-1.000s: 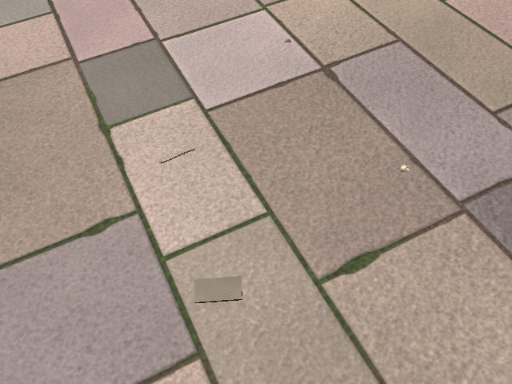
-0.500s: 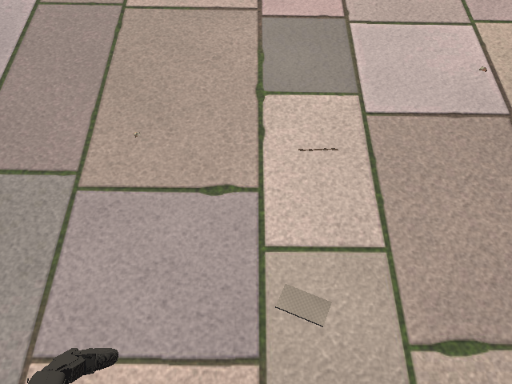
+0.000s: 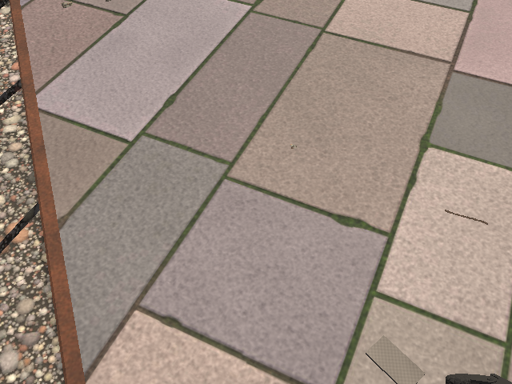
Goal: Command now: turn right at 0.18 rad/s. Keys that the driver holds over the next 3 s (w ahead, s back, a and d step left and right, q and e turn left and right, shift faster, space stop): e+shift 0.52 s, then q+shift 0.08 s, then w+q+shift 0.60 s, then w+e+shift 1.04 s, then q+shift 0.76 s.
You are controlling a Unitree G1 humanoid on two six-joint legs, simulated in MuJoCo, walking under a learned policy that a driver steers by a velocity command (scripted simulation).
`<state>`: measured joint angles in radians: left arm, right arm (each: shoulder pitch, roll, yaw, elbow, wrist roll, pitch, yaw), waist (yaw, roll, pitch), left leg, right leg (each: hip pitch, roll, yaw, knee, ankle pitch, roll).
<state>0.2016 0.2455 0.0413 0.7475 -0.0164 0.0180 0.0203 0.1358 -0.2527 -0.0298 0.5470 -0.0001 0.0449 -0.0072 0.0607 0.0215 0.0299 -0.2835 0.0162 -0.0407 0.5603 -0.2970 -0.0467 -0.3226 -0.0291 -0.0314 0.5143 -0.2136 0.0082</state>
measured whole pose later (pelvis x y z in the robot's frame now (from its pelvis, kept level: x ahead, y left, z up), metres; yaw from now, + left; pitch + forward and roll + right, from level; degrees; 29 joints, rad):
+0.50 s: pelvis -0.04 -0.04 +0.00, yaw -23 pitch +3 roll +2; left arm 0.23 0.30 0.07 0.61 -0.01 0.03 0.01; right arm 0.10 -0.31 -0.09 0.65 -0.01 0.02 -0.04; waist 0.02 0.05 0.04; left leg -0.55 0.04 -0.02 1.17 -0.48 -0.08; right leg -0.38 0.03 0.01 0.62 -0.29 -0.06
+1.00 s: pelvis +0.09 -0.05 +0.01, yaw -15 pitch +3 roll -1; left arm 0.34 0.31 0.06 0.74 0.05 -0.08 0.01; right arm 0.28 -0.29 -0.08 0.68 -0.03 0.04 0.10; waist -0.01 -0.04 -0.09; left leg -0.63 0.09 0.04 0.87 -0.19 0.03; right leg 0.02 -0.05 -0.21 0.25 -0.31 0.02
